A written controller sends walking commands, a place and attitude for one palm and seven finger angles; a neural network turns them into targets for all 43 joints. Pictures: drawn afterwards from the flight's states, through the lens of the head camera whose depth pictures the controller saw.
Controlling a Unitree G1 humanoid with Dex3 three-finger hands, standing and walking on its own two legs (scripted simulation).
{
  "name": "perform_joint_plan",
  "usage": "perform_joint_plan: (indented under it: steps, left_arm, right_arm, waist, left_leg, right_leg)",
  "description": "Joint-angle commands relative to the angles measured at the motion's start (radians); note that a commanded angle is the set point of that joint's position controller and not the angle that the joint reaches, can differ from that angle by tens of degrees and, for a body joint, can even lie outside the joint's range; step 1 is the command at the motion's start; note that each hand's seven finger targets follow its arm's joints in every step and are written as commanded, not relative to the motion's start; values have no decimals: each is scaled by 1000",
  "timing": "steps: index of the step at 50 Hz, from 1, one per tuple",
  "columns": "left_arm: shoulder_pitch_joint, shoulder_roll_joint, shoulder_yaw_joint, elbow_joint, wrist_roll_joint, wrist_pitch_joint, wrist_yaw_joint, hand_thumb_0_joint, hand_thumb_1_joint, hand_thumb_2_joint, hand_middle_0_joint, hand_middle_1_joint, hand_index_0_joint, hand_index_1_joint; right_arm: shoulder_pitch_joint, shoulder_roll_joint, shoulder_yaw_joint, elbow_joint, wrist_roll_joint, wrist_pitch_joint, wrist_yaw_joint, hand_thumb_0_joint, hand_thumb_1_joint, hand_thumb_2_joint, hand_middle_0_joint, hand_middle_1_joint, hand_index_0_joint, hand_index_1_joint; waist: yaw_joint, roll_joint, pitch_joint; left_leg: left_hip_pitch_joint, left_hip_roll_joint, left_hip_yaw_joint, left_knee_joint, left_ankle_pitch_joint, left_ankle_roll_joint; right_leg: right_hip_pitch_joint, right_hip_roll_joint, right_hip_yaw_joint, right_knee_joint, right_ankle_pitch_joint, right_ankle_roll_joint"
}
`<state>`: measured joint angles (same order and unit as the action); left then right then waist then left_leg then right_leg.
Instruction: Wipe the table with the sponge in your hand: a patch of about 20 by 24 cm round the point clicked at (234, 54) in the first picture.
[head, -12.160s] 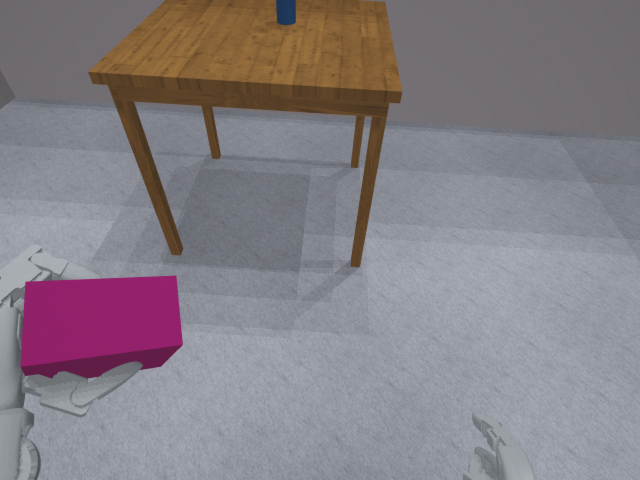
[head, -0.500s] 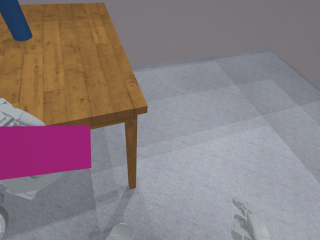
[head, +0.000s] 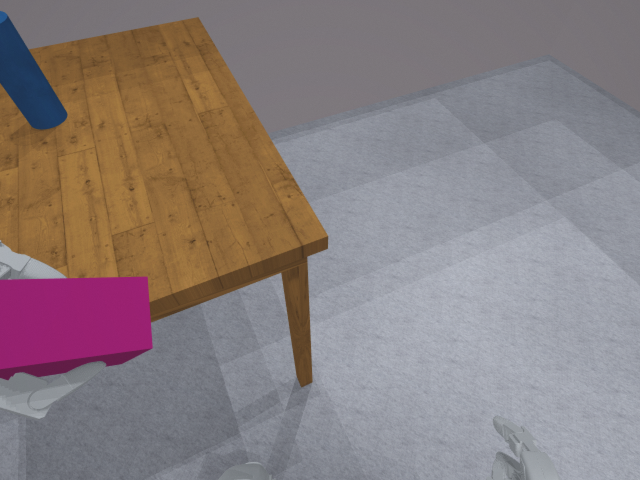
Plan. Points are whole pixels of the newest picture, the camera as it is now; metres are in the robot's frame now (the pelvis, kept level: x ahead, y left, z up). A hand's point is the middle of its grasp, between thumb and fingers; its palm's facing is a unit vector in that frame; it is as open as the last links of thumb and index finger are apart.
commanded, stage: shuffle to correct the standing spot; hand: left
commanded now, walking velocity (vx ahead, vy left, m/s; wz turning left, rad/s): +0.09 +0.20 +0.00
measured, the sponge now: (89, 327) +0.23 +0.23 +0.13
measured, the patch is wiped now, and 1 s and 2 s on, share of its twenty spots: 0.00 0.00 0.00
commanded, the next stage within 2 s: come to a stop and stand still in 1.54 s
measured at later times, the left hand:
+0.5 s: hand out of the picture +0.22 +0.33 +0.15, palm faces +0.44 -0.80 -0.40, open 10.4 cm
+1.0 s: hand out of the picture +0.20 +0.42 +0.18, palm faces +0.42 -0.80 -0.43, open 10.4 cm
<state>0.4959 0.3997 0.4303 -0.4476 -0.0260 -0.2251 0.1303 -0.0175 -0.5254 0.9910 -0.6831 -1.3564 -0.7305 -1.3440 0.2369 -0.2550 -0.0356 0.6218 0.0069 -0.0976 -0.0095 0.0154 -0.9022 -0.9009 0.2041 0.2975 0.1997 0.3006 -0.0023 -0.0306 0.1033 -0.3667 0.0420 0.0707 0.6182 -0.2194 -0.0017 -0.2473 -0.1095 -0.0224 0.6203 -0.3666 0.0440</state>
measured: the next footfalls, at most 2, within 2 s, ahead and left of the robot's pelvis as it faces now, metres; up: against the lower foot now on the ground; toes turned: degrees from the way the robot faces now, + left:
left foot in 0.02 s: +0.09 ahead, +0.15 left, +0.00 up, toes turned +5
right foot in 0.26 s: +0.05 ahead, -0.04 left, +0.00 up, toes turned -9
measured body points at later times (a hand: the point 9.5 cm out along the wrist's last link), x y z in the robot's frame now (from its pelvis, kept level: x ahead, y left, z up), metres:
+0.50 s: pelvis +0.00 +0.08 +0.01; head +0.03 +0.06 +0.46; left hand +0.19 +0.37 +0.18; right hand +0.16 -0.16 -0.10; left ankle +0.03 +0.25 -0.66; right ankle +0.01 -0.03 -0.73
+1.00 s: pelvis -0.01 +0.18 +0.00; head +0.00 +0.15 +0.45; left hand +0.17 +0.46 +0.20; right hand +0.15 -0.04 -0.11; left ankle -0.01 +0.30 -0.66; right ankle -0.01 +0.10 -0.73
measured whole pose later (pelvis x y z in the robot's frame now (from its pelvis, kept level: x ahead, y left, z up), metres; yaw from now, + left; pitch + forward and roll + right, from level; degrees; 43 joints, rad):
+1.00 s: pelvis -0.01 +0.18 +0.00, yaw +0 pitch -1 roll +2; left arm 0.46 0.34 0.34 -0.46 -0.04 -0.17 0.14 -0.02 -0.53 1.00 -0.69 -1.35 -0.73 -1.34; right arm 0.21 -0.21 0.01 0.66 0.01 -0.09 0.00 0.01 -0.90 -0.90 0.21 0.30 0.20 0.30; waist 0.02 0.02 0.03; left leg -0.50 -0.03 0.05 1.09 -0.39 -0.03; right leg -0.28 -0.08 -0.16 0.63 -0.34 -0.05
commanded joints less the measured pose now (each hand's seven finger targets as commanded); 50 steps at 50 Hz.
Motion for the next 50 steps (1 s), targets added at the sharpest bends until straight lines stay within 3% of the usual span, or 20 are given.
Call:
perform_joint_plan:
  steps: [1, 2, 4, 9, 12, 13, 14, 15, 17, 20, 27, 29, 31, 32, 33, 37, 42, 43, 45, 50]
  left_arm:
    - [-177, 164, 50, -407, -5, -88, 23, 0, 100, 1300, -1200, -1600, -1200, -1600]
    - [-161, 190, 60, -417, 2, -99, 25, 0, 100, 1300, -1200, -1600, -1200, -1600]
    - [-157, 222, 93, -456, 13, -97, 35, 0, 100, 1300, -1200, -1600, -1200, -1600]
    - [-67, 176, 116, -354, -18, -63, 32, 0, 100, 1300, -1200, -1600, -1200, -1600]
    - [-25, 148, 112, -175, -27, -20, 26, 0, 100, 1300, -1200, -1600, -1200, -1600]
    - [-55, 168, 107, -156, -21, -10, 25, 0, 100, 1300, -1200, -1600, -1200, -1600]
    - [-73, 188, 115, -112, -18, 1, 23, 0, 100, 1300, -1200, -1600, -1200, -1600]
    - [-108, 177, 112, -67, -33, -1, 22, 0, 100, 1300, -1200, -1600, -1200, -1600]
    - [-177, 136, 65, -64, -21, 7, 11, 0, 100, 1300, -1200, -1600, -1200, -1600]
    - [-151, 118, 28, -52, -4, -20, 22, 0, 100, 1300, -1200, -1600, -1200, -1600]
    - [-211, 217, 67, -434, 2, -47, 67, 0, 100, 1300, -1200, -1600, -1200, -1600]
    - [-131, 227, 112, -461, -2, -52, 67, 0, 100, 1300, -1200, -1600, -1200, -1600]
    - [-76, 214, 133, -492, -12, -69, 62, 0, 100, 1300, -1200, -1600, -1200, -1600]
    - [-7, 204, 130, -433, -10, -77, 55, 0, 100, 1300, -1200, -1600, -1200, -1600]
    - [9, 206, 125, -387, 0, -81, 48, 0, 100, 1300, -1200, -1600, -1200, -1600]
    - [20, 171, 149, -316, -26, -67, 32, 0, 100, 1300, -1200, -1600, -1200, -1600]
    - [-18, 142, 70, -252, -33, -8, 26, 0, 100, 1300, -1200, -1600, -1200, -1600]
    - [-42, 154, 69, -236, -24, -4, 30, 0, 100, 1300, -1200, -1600, -1200, -1600]
    - [-106, 207, 98, -194, -16, -6, 39, 0, 100, 1300, -1200, -1600, -1200, -1600]
    - [-131, 174, 71, -189, -7, -31, 39, 0, 100, 1300, -1200, -1600, -1200, -1600]
  right_arm:
    - [-110, -94, -50, -196, 4, -95, -14, 0, -900, -900, 200, 300, 200, 300]
    - [-108, -87, -50, -206, 8, -100, -12, 0, -900, -900, 200, 300, 200, 300]
    - [-91, -78, -42, -190, -8, -100, -8, 0, -900, -900, 200, 300, 200, 300]
    - [-104, -79, -31, -185, 13, -85, 4, 0, -900, -900, 200, 300, 200, 300]
    - [-91, -74, -11, -183, 11, -63, -8, 0, -900, -900, 200, 300, 200, 300]
    - [-73, -58, -8, -186, 7, -48, -8, 0, -900, -900, 200, 300, 200, 300]
    - [-77, -52, -9, -200, 1, -33, -3, 0, -900, -900, 200, 300, 200, 300]
    - [-91, -77, -1, -180, -11, -27, 5, 0, -900, -900, 200, 300, 200, 300]
    - [-107, -83, -8, -170, 4, -34, 15, 0, -900, -900, 200, 300, 200, 300]
    - [-108, -50, 25, -136, -10, -20, -2, 0, -900, -900, 200, 300, 200, 300]
    - [-151, -38, -10, -175, -14, -64, -27, 0, -900, -900, 200, 300, 200, 300]
    - [-118, -39, -22, -182, -11, -61, -33, 0, -900, -900, 200, 300, 200, 300]
    - [-102, -82, -41, -202, 0, -62, -31, 0, -900, -900, 200, 300, 200, 300]
    - [-87, -91, -53, -211, 6, -67, -24, 0, -900, -900, 200, 300, 200, 300]
    - [-60, -97, -68, -189, 8, -69, -13, 0, -900, -900, 200, 300, 200, 300]
    - [-80, -83, -53, -164, 16, -74, -8, 0, -900, -900, 200, 300, 200, 300]
    - [-93, -86, -8, -162, 11, -79, -22, 0, -900, -900, 200, 300, 200, 300]
    - [-88, -81, -2, -162, 8, -73, -22, 0, -900, -900, 200, 300, 200, 300]
    - [-94, -64, 3, -177, -4, -60, -12, 0, -900, -900, 200, 300, 200, 300]
    - [-128, -56, 12, -119, -10, -37, -13, 0, -900, -900, 200, 300, 200, 300]
  waist:
    - [0, 254, -329]
    - [15, 342, -330]
    - [12, 353, -308]
    - [9, 298, -207]
    - [20, 132, -158]
    - [13, -42, -148]
    - [13, -278, -118]
    - [19, -265, -91]
    - [4, -240, -107]
    - [11, -139, -131]
    - [29, -122, -221]
    - [12, -15, -284]
    - [5, 316, -319]
    - [8, 426, -293]
    - [0, 301, -277]
    - [-4, 300, -247]
    - [15, 165, -201]
    - [17, 96, -211]
    - [14, -253, -171]
    - [7, -91, -139]
  left_leg:
    - [414, 153, -198, -146, 390, 136]
    - [425, 257, -318, -189, 496, 213]
    - [367, 238, -306, -195, 525, 237]
    - [26, 163, -128, -224, 104, 142]
    - [-113, 108, -51, -128, -163, 71]
    - [-183, 36, -20, 47, -261, 33]
    - [-299, -56, 13, 344, -314, -15]
    - [-327, -24, -97, 530, -259, -33]
    - [-338, 5, -147, 609, -204, -41]
    - [-273, 27, -81, 525, -100, -42]
    - [67, -21, 58, 19, -83, -11]
    - [180, -66, 85, -124, 39, -18]
    - [293, 125, -157, -194, 331, 64]
    - [324, 260, -331, -226, 567, 152]
    - [313, 263, -319, -220, 558, 181]
    - [195, 157, -100, -165, 443, 141]
    - [8, 145, -110, -149, 87, 95]
    - [-59, 112, -101, -85, -29, 69]
    - [-295, -49, -31, 375, -292, -16]
    - [-299, 29, -122, 603, -105, -37]
  right_leg:
    - [-162, 35, -30, 328, 168, -16]
    - [-255, 76, -25, 502, -220, -20]
    - [-305, 49, -27, 543, -245, -30]
    - [-46, 62, -95, 221, -76, -28]
    - [128, 46, -91, -113, 102, -37]
    - [146, -79, 111, -257, 49, -92]
    - [117, -313, 514, -381, 33, -196]
    - [82, -386, 542, -398, 148, -219]
    - [87, -337, 462, -314, 291, -217]
    - [107, -219, 135, -254, 436, -157]
    - [82, -223, 82, -188, 429, -148]
    - [86, -148, 18, -49, 408, -102]
    - [-84, 10, -86, 262, 167, -22]
    - [-231, 77, -80, 454, -269, -13]
    - [-295, 94, -38, 561, -295, -35]
    - [-218, 56, -94, 371, -74, -21]
    - [59, 74, -106, -95, 95, -21]
    - [143, 20, -49, -187, 161, -38]
    - [178, -364, 470, -338, 308, -193]
    - [107, -272, 171, -263, 439, -179]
